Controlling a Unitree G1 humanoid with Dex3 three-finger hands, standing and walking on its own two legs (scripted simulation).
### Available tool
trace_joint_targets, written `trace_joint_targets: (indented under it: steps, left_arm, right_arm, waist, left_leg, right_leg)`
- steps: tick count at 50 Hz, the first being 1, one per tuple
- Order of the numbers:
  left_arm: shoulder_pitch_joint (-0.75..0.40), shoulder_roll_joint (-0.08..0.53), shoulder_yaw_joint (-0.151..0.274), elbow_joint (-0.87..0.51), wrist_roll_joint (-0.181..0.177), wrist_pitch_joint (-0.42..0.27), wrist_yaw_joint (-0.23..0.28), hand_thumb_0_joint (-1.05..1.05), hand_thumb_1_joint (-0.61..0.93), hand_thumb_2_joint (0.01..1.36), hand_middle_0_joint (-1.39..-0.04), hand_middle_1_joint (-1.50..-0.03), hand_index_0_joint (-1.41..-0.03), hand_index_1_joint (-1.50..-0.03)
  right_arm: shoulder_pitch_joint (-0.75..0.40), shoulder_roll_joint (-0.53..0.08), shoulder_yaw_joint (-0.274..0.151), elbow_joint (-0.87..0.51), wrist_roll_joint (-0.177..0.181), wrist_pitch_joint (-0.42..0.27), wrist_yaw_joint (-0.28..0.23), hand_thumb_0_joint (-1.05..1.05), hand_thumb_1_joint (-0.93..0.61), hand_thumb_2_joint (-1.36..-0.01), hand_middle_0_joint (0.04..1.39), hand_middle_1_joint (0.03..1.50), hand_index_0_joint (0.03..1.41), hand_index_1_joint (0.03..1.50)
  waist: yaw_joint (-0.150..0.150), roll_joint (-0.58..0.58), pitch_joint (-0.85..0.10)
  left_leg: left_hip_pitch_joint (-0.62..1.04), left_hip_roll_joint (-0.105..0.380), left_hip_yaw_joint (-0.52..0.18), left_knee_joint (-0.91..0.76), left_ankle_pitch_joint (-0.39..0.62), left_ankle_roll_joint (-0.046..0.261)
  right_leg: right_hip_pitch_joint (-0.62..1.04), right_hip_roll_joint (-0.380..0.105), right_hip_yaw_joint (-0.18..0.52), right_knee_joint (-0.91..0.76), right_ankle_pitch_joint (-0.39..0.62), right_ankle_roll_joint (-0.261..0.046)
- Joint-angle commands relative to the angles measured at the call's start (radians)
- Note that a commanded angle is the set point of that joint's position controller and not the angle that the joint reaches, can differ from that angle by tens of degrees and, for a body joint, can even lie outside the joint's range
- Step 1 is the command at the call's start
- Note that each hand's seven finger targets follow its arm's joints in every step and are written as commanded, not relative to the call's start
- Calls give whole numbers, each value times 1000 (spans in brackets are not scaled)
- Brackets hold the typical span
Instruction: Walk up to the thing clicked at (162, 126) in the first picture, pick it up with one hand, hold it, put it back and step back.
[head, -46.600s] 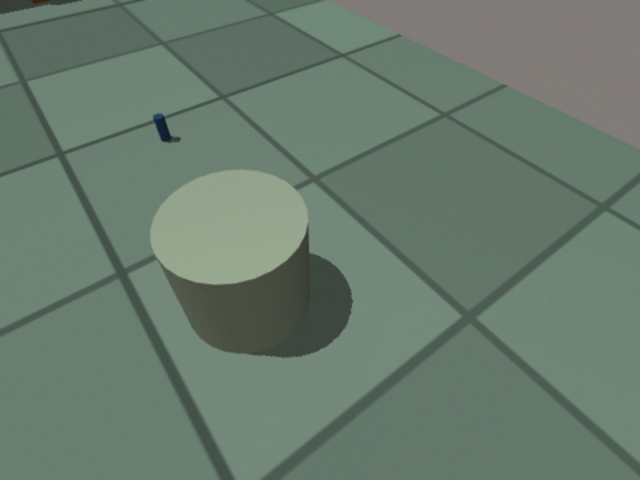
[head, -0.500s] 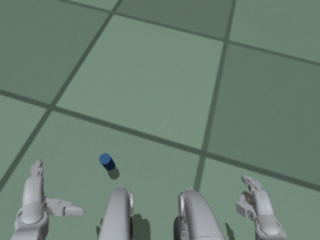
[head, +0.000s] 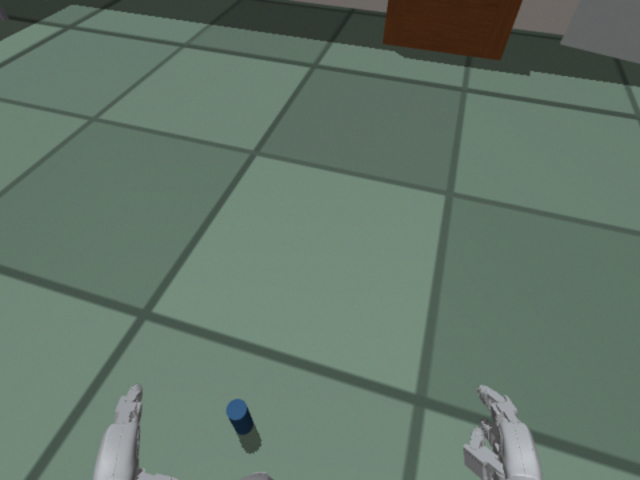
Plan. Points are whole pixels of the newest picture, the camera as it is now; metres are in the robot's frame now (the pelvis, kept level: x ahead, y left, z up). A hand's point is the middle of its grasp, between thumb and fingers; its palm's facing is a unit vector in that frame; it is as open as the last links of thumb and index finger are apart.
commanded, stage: home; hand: left
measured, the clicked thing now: (240, 417) +0.39 +0.21 -0.64
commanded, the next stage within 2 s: stand in 1.60 s
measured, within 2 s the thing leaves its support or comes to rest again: neither
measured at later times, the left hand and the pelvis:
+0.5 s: hand (181, 467) +0.16 +0.17 -0.05, palm faces +0.12 -0.95 -0.29, open 17.7 cm; pelvis -0.01 -0.01 +0.01, yaw +0 degrees
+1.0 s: hand (189, 473) +0.15 +0.16 -0.05, palm faces +0.12 -0.95 -0.29, open 17.6 cm; pelvis -0.01 -0.02 +0.01, yaw +0 degrees
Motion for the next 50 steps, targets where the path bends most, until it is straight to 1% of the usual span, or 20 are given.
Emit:
trace_joint_targets:
  steps: [1,8,9,18,20,21,23,24,27,28,31,33,34,36,40,43,45,46,47,50]
  left_arm:
    - [-44,95,65,-141,23,-56,-6,0,-574,40,-49,-49,-49,-49]
    - [-81,113,65,-202,27,-69,-14,0,-590,31,-47,-47,-47,-47]
    - [-51,90,53,-134,27,-64,-16,0,-611,18,-45,-43,-45,-43]
    - [-65,106,74,-132,23,-73,-20,0,-605,22,-46,-44,-46,-44]
    - [-39,83,54,-88,22,-70,-24,0,-601,24,-46,-45,-46,-45]
    - [-72,112,78,-147,20,-76,-21,0,-609,20,-45,-44,-45,-44]
    - [-16,64,45,-57,21,-71,-29,0,-611,15,-44,-43,-45,-43]
    - [-52,90,68,-104,19,-75,-27,0,-611,17,-45,-44,-45,-44]
    - [-45,85,60,-86,23,-79,-31,0,-595,28,-47,-47,-47,-46]
    - [-81,112,80,-139,20,-84,-28,0,-611,17,-45,-44,-45,-44]
    - [-42,81,60,-72,22,-82,-32,0,-607,21,-45,-44,-45,-44]
    - [-93,110,75,-136,22,-89,-29,0,-607,21,-45,-44,-46,-44]
    - [-63,83,60,-84,23,-86,-31,0,-602,23,-46,-45,-46,-45]
    - [-93,108,75,-124,21,-90,-29,0,-611,19,-45,-44,-45,-44]
    - [-75,94,70,-96,22,-92,-33,0,-589,31,-47,-47,-47,-47]
    - [-67,111,84,-105,21,-95,-33,0,-598,26,-46,-46,-46,-46]
    - [-39,76,57,-62,21,-90,-38,0,-590,31,-47,-47,-47,-47]
    - [-75,94,69,-116,19,-95,-35,0,-598,26,-46,-46,-46,-46]
    - [-59,74,56,-68,21,-91,-37,0,-598,26,-46,-46,-46,-46]
    - [-73,93,71,-90,22,-97,-36,0,-611,19,-45,-44,-45,-44]
  right_arm:
    - [-64,-131,-63,-151,-14,-69,-12,0,-898,-902,201,301,201,301]
    - [-67,-129,-59,-142,-20,-89,-13,0,-899,-902,201,301,201,301]
    - [-74,-129,-57,-140,-18,-90,-13,0,-899,-902,201,301,201,301]
    - [-87,-131,-55,-127,-16,-91,-6,0,-899,-902,201,301,200,301]
    - [-91,-129,-54,-134,-14,-92,-6,0,-900,-902,200,301,200,301]
    - [-88,-129,-56,-130,-15,-93,-5,0,-900,-902,200,301,200,301]
    - [-86,-127,-55,-130,-16,-93,-3,0,-900,-902,200,301,200,301]
    - [-91,-130,-57,-133,-13,-95,-3,0,-900,-902,200,301,200,301]
    - [-91,-128,-58,-130,-16,-95,-1,0,-900,-902,200,301,200,301]
    - [-85,-131,-60,-127,-14,-97,-2,0,-900,-902,200,301,200,301]
    - [-88,-128,-58,-129,-16,-98,-5,0,-900,-902,200,301,200,301]
    - [-87,-131,-60,-122,-15,-101,-6,0,-900,-902,200,301,200,301]
    - [-86,-131,-59,-121,-16,-100,-6,0,-900,-902,200,301,200,301]
    - [-91,-130,-58,-122,-15,-103,-6,0,-900,-902,200,301,200,301]
    - [-93,-126,-56,-116,-17,-108,-6,0,-899,-902,200,301,200,301]
    - [-85,-129,-61,-114,-16,-105,-7,0,-900,-902,200,301,200,301]
    - [-88,-127,-59,-113,-17,-106,-5,0,-900,-902,200,301,200,301]
    - [-92,-128,-60,-114,-15,-106,-5,0,-900,-902,200,301,200,301]
    - [-94,-128,-59,-114,-16,-108,-6,0,-899,-902,200,301,200,301]
    - [-94,-128,-60,-112,-15,-110,-4,0,-900,-902,200,301,200,301]
  waist:
    - [-12,-19,-25]
    - [-7,24,-91]
    - [-10,-2,-74]
    - [10,6,-25]
    - [2,-9,-15]
    - [10,-15,-38]
    - [-3,-41,-20]
    - [11,-10,-30]
    - [0,-40,-36]
    - [8,-13,-44]
    - [-3,-38,-35]
    - [-2,-17,-50]
    - [-1,-35,-48]
    - [5,-18,-38]
    - [4,-21,-21]
    - [8,-44,-44]
    - [-1,-56,-32]
    - [4,-31,-43]
    - [0,-32,-16]
    - [0,-35,-26]
  left_leg:
    - [123,-30,10,-183,234,7]
    - [182,-37,24,-182,267,5]
    - [171,-38,21,-183,264,6]
    - [154,-33,18,-218,219,3]
    - [156,-35,23,-213,228,6]
    - [162,-36,25,-207,237,9]
    - [150,-39,31,-198,232,12]
    - [150,-40,33,-206,219,10]
    - [154,-39,30,-205,202,12]
    - [155,-41,36,-203,199,12]
    - [155,-39,35,-203,200,13]
    - [169,-37,36,-203,204,12]
    - [165,-37,32,-206,204,13]
    - [158,-40,37,-206,189,14]
    - [150,-40,39,-209,165,14]
    - [158,-43,44,-190,214,17]
    - [158,-42,46,-188,221,18]
    - [163,-40,45,-195,216,15]
    - [151,-43,47,-193,203,16]
    - [156,-41,43,-200,188,15]
  right_leg:
    - [21,47,-43,-149,220,-31]
    - [61,41,-26,-161,259,-30]
    - [63,41,-27,-164,259,-28]
    - [56,43,-34,-178,201,-34]
    - [52,43,-33,-188,215,-30]
    - [67,40,-30,-191,228,-28]
    - [58,38,-23,-195,232,-24]
    - [56,38,-25,-193,219,-27]
    - [61,40,-25,-200,202,-24]
    - [58,35,-19,-203,204,-25]
    - [53,38,-19,-199,202,-23]
    - [54,36,-16,-198,205,-25]
    - [57,38,-18,-195,204,-26]
    - [53,32,-15,-207,191,-25]
    - [47,33,-15,-210,169,-23]
    - [66,29,-9,-211,224,-18]
    - [59,30,-6,-208,236,-17]
    - [58,30,-9,-206,227,-21]
    - [47,29,-8,-211,216,-18]
    - [50,30,-9,-210,193,-21]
